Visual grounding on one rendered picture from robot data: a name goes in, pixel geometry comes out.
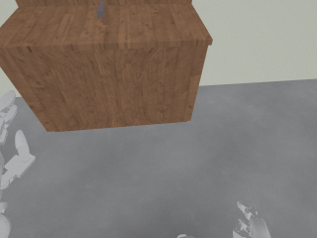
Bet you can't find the robot left forearm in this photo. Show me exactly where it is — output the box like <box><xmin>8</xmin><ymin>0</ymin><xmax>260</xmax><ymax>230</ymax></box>
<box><xmin>0</xmin><ymin>199</ymin><xmax>12</xmax><ymax>238</ymax></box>

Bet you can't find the counter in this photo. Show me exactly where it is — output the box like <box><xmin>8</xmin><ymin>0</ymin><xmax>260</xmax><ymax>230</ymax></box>
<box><xmin>0</xmin><ymin>0</ymin><xmax>213</xmax><ymax>132</ymax></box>

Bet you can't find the tap lever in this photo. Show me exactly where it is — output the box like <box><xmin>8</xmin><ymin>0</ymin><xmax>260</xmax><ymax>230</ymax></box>
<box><xmin>96</xmin><ymin>1</ymin><xmax>105</xmax><ymax>18</ymax></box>

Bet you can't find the robot left hand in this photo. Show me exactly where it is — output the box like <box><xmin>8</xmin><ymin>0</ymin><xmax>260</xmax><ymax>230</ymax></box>
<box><xmin>0</xmin><ymin>90</ymin><xmax>36</xmax><ymax>199</ymax></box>

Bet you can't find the robot right hand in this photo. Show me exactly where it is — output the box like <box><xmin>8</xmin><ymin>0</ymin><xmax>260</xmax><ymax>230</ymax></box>
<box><xmin>233</xmin><ymin>200</ymin><xmax>271</xmax><ymax>238</ymax></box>

